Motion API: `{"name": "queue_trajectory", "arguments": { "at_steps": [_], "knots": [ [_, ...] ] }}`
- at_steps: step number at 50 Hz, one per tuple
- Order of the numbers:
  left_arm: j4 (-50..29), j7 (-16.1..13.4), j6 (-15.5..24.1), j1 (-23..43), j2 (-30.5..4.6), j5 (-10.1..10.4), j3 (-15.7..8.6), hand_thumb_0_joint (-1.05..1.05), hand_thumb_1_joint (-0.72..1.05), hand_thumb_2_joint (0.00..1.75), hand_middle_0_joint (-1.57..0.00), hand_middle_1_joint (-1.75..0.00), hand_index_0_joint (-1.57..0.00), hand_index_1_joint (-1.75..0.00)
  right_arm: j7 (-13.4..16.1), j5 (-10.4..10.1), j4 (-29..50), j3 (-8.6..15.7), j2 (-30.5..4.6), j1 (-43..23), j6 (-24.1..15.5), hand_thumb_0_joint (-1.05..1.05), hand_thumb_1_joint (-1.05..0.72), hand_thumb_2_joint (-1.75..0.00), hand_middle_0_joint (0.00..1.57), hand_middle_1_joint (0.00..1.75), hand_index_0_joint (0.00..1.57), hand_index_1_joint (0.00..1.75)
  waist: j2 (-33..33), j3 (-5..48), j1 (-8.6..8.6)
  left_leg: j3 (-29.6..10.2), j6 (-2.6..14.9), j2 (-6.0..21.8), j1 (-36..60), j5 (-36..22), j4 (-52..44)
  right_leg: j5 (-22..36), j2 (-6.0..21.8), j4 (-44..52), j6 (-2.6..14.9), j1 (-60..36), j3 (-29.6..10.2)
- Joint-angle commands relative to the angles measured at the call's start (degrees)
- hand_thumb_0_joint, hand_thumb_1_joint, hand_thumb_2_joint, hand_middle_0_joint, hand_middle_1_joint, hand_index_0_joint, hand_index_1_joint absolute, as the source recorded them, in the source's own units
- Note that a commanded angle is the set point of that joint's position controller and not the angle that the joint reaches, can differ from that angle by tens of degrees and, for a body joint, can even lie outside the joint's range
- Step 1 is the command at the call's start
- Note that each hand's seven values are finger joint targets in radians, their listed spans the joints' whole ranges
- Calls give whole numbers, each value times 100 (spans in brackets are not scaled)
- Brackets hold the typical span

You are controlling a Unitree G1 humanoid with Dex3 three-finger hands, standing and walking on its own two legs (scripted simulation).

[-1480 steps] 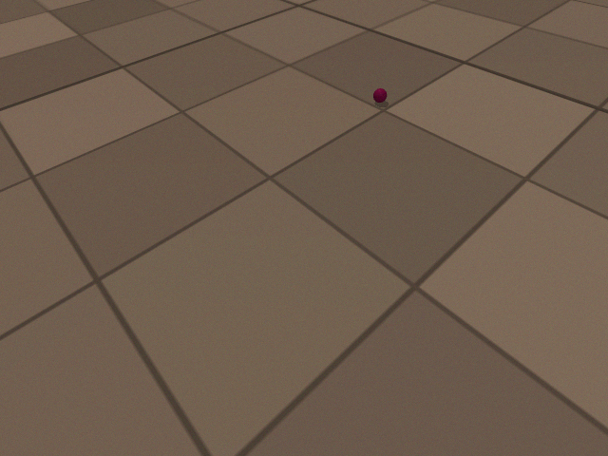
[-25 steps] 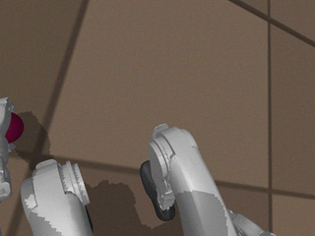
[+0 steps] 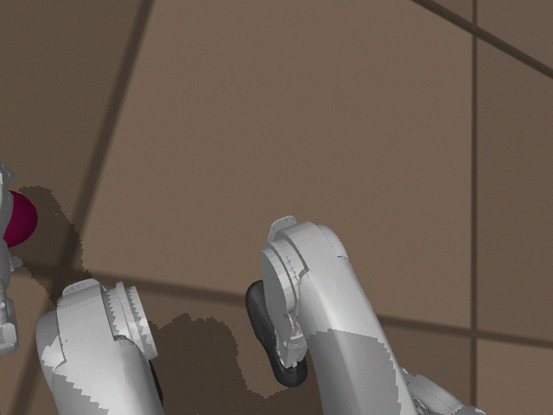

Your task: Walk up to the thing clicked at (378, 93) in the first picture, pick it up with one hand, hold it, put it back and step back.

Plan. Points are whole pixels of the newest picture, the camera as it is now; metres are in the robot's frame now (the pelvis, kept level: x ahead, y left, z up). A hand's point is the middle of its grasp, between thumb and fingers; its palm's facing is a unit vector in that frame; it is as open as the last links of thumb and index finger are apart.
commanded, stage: open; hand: left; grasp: from above
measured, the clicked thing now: (1, 219) +0.43 +0.28 -0.26
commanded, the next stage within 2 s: withdraw in 0.10 s
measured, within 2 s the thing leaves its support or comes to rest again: rests again in 0.94 s
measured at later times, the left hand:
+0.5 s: hand out of the picture +0.44 +0.29 -0.18, palm faces -0.29 -0.10 -0.95, open 13.9 cm
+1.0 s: hand out of the picture +0.38 +0.28 -0.10, palm faces -0.51 -0.08 -0.86, open 13.5 cm
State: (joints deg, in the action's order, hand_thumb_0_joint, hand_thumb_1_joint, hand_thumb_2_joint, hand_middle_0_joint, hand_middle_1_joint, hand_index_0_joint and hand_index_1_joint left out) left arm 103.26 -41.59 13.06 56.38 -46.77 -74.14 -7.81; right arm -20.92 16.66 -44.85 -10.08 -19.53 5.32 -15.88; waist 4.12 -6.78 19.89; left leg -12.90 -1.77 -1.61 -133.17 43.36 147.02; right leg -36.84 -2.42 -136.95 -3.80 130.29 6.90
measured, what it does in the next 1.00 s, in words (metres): rises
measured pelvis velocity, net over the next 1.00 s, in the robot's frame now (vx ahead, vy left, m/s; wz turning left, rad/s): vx -0.02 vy -0.01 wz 0.13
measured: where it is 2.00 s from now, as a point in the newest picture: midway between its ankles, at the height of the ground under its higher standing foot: (220, 389)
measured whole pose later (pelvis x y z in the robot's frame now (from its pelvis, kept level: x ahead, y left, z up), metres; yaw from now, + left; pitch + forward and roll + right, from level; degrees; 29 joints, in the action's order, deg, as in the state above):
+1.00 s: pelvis -0.02 -0.01 +0.07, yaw +8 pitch +33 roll -5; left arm 85.3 -22.2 11.8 53.1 -33.1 -70.9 3.0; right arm -7.2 7.2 -41.6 -2.3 -18.8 7.4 -3.8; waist 0.6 6.5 12.2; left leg -6.2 -1.9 -2.0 -125.8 38.0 130.5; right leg -34.9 -0.1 -126.4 -1.4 125.0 1.9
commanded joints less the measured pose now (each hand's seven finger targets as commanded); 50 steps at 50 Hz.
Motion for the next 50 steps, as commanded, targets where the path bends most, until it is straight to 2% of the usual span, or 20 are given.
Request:
{"name": "queue_trajectory", "arguments": {
  "at_steps": [1, 7, 11, 12, 14, 15, 16, 17, 19, 20, 23, 26, 28, 30, 31, 33, 37, 40, 48, 50],
  "knots": [
    [-385, -187, 67, 1337, -1029, -8, 42, 0, -49, 105, -7, -109, -7, -109, 70, -55, -94, 479, -1748, 1222, -14, 0, -89, -90, 20, 30, 20, 30, -2048, 3582, 351, 659, 293, 101, 2221, -1120, -1546, 1149, -153, 1206, 483, -2278, 655],
    [-510, -324, 72, 1283, -1086, -72, -13, 0, -45, 104, -7, -111, -8, -110, 115, -64, -86, 545, -1821, 1161, 1, 0, -89, -90, 20, 30, 20, 30, -2427, 3815, 194, 575, 206, 121, 2506, -1299, -1708, 1250, -157, 1111, 530, -2199, 726],
    [-554, -316, 21, 1526, -1023, -102, 81, 0, -52, 99, -7, -105, -8, -103, 65, -44, -75, 520, -1834, 1115, -52, 0, -90, -90, 20, 30, 20, 30, -2379, 3480, 365, 546, 212, 131, 2488, -1122, -1679, 1156, -119, 1100, 500, -1943, 757],
    [-629, -371, -2, 1407, -1155, -89, -32, 0, -53, 100, -6, -104, -8, -103, 90, -52, -118, 578, -1873, 1112, -44, 0, -90, -90, 20, 30, 20, 30, -2514, 3691, 221, 580, 191, 137, 2621, -1171, -1754, 1175, -138, 1160, 521, -2091, 703],
    [-896, -408, -94, 1576, -1266, -96, -132, 0, -53, 100, -6, -103, -7, -102, 38, -69, -76, 602, -1826, 1119, -73, 0, -90, -90, 20, 30, 20, 30, -2663, 3932, 168, 591, 173, 143, 2738, -1284, -1705, 1294, -109, 1083, 516, -2105, 698],
    [-1335, -448, -151, 1528, -1404, -82, -331, 0, -53, 100, -6, -103, -7, -102, 18, -89, -99, 704, -1871, 1191, -49, 0, -90, -90, 20, 30, 20, 30, -3022, 4412, -32, 596, 122, 135, 3067, -1575, -1819, 1490, -115, 1055, 547, -2184, 694],
    [-1416, -441, -218, 1394, -1227, 50, -359, 0, -55, 101, -7, -102, -7, -102, -6, -155, -76, 747, -1785, 1174, -26, 0, -91, -90, 20, 30, 20, 30, -3207, 4556, -69, 614, 90, 136, 3174, -1622, -1831, 1542, -102, 980, 573, -2193, 674],
    [-1536, -343, -263, 1435, -800, 94, -71, 0, -55, 101, -7, -102, -7, -102, -50, -189, -12, 780, -1690, 1047, -41, 0, -91, -90, 20, 30, 20, 30, -3294, 4573, -54, 636, 70, 144, 3293, -1687, -1855, 1591, -99, 942, 582, -2013, 672],
    [-1850, -168, -388, 1339, -690, 167, 3, 0, -56, 102, -7, -103, -6, -104, -84, -275, -21, 907, -1691, 1125, 13, 0, -91, -90, 20, 30, 20, 30, -3248, 4744, -119, 742, 121, 110, 3188, -1753, -1864, 1665, -134, 1093, 570, -2041, 631],
    [-2230, -100, -446, 1257, -764, 291, -86, 0, -56, 102, -7, -103, -6, -103, -77, -379, -12, 980, -1660, 1133, 61, 0, -91, -90, 20, 30, 20, 30, -3388, 5033, -307, 817, 131, 96, 3240, -1822, -1916, 1704, -111, 1138, 593, -2126, 567],
    [-3356, 250, -683, 1014, -387, 545, 141, 0, -55, 103, -7, -104, -6, -104, -58, -663, -95, 1215, -1547, 1189, 292, 0, -90, -90, 20, 30, 20, 30, -3510, 5734, -656, 927, 122, 72, 3624, -1969, -2281, 1797, -61, 1322, 632, -2213, 438],
    [-3754, 711, -1028, 741, 22, 758, 416, 0, -56, 105, -8, -105, -6, -107, 56, -998, -8, 1473, -1474, 1268, 627, 0, -91, -91, 20, 30, 20, 30, -2929, 5932, -805, 1048, 225, 57, 3471, -1810, -2572, 1737, -76, 1673, 636, -2482, 250],
    [-3396, 1095, -1247, 680, 495, 873, 766, 0, -57, 106, -10, -104, -7, -107, 185, -1105, -6, 1547, -1304, 1318, 865, 0, -92, -91, 20, 30, 20, 30, -2109, 5365, -607, 1125, 326, 43, 3011, -1572, -2630, 1556, -126, 1993, 610, -2552, 136],
    [-3316, 1478, -1326, 767, 717, 1011, 883, 0, -56, 105, -11, -104, -8, -107, 324, -1118, 57, 1566, -1223, 1453, 1030, 0, -92, -91, 20, 30, 20, 30, -1619, 4980, -494, 1103, 379, -2, 2668, -1336, -2720, 1299, -84, 2207, 604, -2579, 54],
    [-3409, 1693, -1296, 879, 928, 1113, 1041, 0, -55, 105, -11, -104, -8, -107, 411, -1149, 106, 1578, -1140, 1402, 1076, 0, -91, -91, 20, 30, 20, 30, -1438, 4930, -520, 1121, 402, -15, 2560, -1181, -2790, 1101, -85, 2301, 612, -2644, 5],
    [-3349, 2048, -1211, 860, 876, 1147, 1126, 0, -52, 103, -14, -101, -11, -104, 596, -1204, 195, 1560, -1096, 1351, 1154, 0, -91, -91, 20, 30, 20, 30, -920, 4657, -534, 1079, 440, -43, 2437, -923, -2933, 753, -51, 2520, 590, -2803, -61],
    [-3042, 2452, -919, 859, 917, 1083, 1201, 0, -47, 99, -15, -100, -14, -101, 968, -1194, 401, 1449, -1078, 1264, 1221, 0, -91, -91, 20, 30, 20, 30, -397, 3922, -509, 1127, 443, -126, 2102, -576, -3008, 182, 8, 2850, 623, -2783, -170],
    [-3130, 2467, -600, 1110, 615, 895, 1121, 0, -47, 99, -17, -98, -15, -100, 1208, -1185, 479, 1329, -968, 1148, 1235, 0, -91, -91, 20, 30, 20, 30, -678, 4048, -647, 1202, 382, -149, 2349, -583, -3080, 76, 41, 2807, 643, -2756, -224],
    [-2138, 1589, -96, 1438, 221, 241, 910, 0, -47, 98, -15, -98, -14, -99, 1465, -915, 424, 1085, -925, 1069, 1105, 0, -91, -90, 20, 30, 20, 30, -1213, 4289, -571, 1234, 367, -150, 2508, -639, -2868, 174, 65, 2411, 630, -2285, -213],
    [-2193, 1317, -14, 1900, -42, 117, 741, 0, -45, 96, -16, -97, -15, -97, 1466, -831, 356, 1058, -970, 1196, 1047, 0, -90, -90, 20, 30, 20, 30, -1509, 4471, -535, 1229, 354, -159, 2567, -707, -2800, 250, 85, 2267, 637, -2172, -170]
  ]
}}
